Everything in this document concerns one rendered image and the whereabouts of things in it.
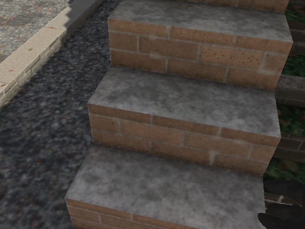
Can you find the robot right hand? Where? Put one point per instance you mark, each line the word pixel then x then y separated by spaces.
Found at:
pixel 295 213

